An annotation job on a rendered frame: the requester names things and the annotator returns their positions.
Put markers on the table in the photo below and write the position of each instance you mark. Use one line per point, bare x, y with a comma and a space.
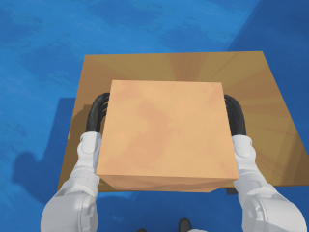
244, 75

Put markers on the right robot foot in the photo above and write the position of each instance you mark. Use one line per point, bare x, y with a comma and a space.
184, 225

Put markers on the robot left forearm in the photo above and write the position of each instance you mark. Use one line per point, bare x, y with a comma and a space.
83, 178

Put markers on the robot left upper arm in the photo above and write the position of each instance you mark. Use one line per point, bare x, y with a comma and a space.
71, 213

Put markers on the robot right forearm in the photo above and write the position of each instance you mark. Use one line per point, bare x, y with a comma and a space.
251, 182

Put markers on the robot left hand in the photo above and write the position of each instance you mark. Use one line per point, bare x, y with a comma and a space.
96, 113

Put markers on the robot right upper arm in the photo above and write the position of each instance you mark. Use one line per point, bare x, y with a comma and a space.
260, 214

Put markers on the carton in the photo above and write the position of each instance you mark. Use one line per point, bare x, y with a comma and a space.
167, 136

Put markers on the robot right hand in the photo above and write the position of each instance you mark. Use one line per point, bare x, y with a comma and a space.
235, 116

